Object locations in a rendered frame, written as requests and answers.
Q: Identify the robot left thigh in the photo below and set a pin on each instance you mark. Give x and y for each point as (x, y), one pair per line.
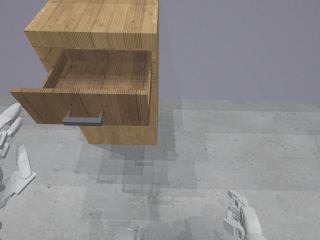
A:
(126, 235)

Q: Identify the robot right hand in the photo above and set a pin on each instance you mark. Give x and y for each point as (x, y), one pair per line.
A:
(244, 222)

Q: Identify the robot left hand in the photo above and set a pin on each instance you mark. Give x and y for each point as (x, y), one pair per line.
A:
(10, 123)

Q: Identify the drawer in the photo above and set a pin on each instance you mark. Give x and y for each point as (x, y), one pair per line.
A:
(87, 81)

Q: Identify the handle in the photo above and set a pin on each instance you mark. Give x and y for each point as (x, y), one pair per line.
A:
(83, 121)

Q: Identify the cabinet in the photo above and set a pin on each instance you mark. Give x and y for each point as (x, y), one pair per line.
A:
(102, 25)

